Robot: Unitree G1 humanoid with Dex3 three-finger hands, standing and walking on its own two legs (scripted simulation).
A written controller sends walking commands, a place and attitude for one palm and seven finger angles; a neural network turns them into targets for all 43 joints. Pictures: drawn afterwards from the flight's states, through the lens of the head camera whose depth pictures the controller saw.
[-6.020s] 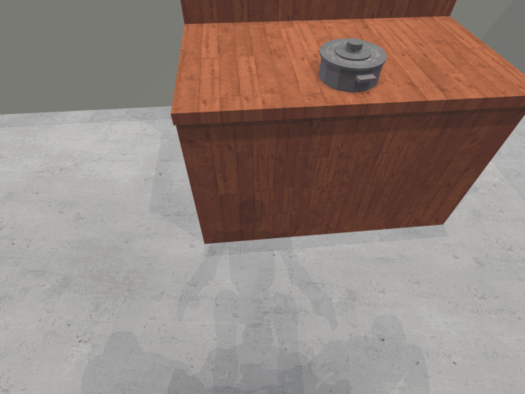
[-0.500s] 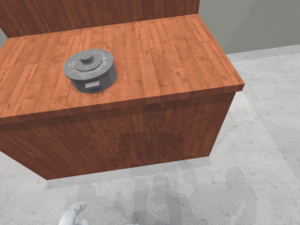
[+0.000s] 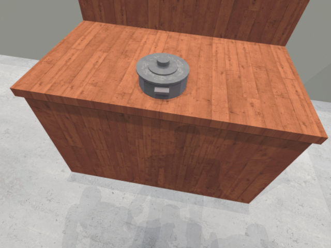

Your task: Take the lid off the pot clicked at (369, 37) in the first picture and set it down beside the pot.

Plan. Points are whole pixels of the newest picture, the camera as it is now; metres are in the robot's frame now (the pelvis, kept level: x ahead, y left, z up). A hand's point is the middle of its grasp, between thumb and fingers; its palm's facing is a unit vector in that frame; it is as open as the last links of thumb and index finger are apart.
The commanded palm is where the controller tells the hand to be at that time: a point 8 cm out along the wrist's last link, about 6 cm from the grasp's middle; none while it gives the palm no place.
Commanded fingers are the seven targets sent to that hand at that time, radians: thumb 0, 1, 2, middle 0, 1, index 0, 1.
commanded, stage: take the last steps up to it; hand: left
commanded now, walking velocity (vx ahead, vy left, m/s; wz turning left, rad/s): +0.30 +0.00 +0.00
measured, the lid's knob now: (163, 61) +0.71 +0.09 +0.07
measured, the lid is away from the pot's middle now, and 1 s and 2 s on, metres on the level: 0.00 0.00 0.00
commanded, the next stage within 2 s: come to a stop and stand still in 0.48 s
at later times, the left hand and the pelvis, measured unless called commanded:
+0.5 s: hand (120, 199) +0.28 +0.17 -0.17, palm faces -0.02 -0.98 -0.20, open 7.4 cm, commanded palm none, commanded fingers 0.00 0.90 0.90 -0.20 -0.30 -0.20 -0.30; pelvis +0.17 +0.00 -0.02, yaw +0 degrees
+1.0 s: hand (113, 195) +0.29 +0.19 -0.16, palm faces +0.04 -0.97 -0.25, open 7.4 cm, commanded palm none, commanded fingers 0.00 0.90 0.90 -0.20 -0.30 -0.20 -0.30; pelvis +0.25 +0.00 +0.01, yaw -2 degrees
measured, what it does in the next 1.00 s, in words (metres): walks ahead: right foot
